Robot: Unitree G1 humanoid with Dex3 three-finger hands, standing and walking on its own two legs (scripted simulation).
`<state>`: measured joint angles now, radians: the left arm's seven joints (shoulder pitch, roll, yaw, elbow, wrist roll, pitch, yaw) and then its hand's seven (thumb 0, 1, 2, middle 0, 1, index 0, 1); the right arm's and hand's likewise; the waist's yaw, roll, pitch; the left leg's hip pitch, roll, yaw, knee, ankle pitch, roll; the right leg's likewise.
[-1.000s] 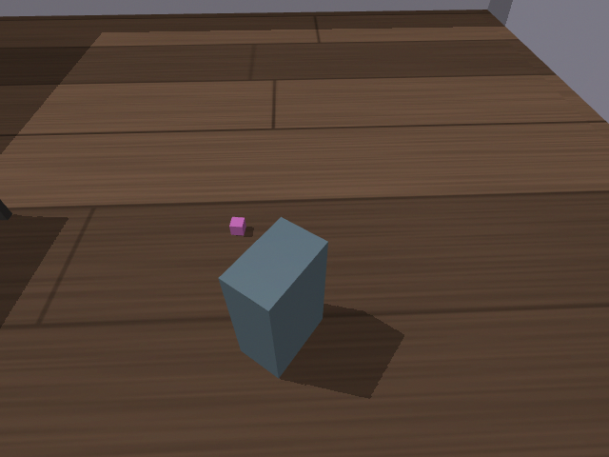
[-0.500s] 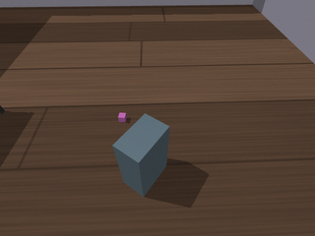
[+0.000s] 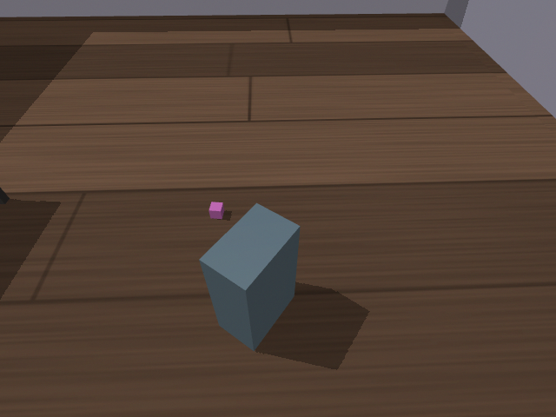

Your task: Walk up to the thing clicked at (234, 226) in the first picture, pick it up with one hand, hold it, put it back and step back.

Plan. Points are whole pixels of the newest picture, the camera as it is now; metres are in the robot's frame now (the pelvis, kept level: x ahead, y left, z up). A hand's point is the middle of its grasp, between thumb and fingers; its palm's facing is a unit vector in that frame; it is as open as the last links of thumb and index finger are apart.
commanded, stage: stand
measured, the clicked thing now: (216, 210) +1.15 +0.33 -0.75
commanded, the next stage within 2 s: walk up in 0.12 s
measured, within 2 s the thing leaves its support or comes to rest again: neither
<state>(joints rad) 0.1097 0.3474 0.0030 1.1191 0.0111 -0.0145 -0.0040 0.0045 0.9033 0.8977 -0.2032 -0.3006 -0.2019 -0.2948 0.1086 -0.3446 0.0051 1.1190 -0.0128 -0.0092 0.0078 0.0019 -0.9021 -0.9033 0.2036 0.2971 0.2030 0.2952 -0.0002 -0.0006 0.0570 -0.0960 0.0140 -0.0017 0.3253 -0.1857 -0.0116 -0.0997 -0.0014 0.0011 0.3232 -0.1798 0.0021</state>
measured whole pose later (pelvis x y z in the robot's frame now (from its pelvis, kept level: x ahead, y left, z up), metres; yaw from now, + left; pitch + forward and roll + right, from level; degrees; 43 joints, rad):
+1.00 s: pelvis +0.00 +0.05 -0.04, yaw -43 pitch -2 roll +0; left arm 0.23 0.44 0.05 0.67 0.03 0.03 0.02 0.01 0.90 0.90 -0.21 -0.30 -0.20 -0.30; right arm 0.24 -0.40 -0.07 0.72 -0.03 0.02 0.03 0.00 -0.90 -0.90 0.20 0.30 0.20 0.30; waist -0.02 -0.03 0.15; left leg -0.38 0.01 0.01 0.78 -0.36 0.01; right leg -0.52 0.12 0.21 0.98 -0.45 0.01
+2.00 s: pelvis -0.01 +0.06 -0.03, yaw -70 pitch -3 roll -1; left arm 0.29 0.39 0.04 0.91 0.03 -0.04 0.00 0.01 0.90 0.90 -0.20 -0.30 -0.20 -0.30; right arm 0.25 -0.42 -0.04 0.89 -0.02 0.01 0.02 0.00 -0.90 -0.90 0.20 0.30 0.20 0.30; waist 0.00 0.04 0.08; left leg -0.37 0.06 0.00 0.79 -0.46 0.03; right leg -0.31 0.06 0.04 0.71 -0.35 -0.03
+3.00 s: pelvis +0.01 +0.06 +0.00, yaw -71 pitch -3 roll +0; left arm 0.08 0.34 0.01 1.16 0.01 -0.02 -0.01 0.00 0.90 0.90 -0.20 -0.30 -0.20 -0.29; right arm 0.07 -0.35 -0.01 1.16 -0.02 -0.01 0.02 0.00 -0.90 -0.90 0.20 0.30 0.20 0.30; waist -0.02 0.01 0.07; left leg -0.13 0.04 0.05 0.32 -0.14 -0.02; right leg -0.12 0.02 0.09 0.33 -0.17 0.01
